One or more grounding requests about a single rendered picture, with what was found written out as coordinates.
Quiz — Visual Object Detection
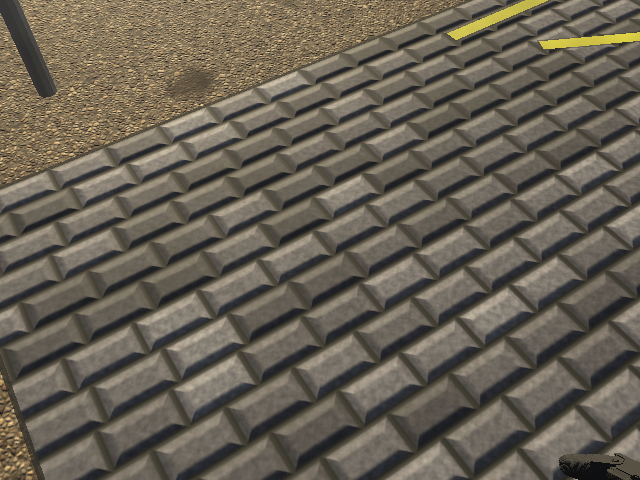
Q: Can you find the right robot hand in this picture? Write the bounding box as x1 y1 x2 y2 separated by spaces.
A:
559 453 640 480

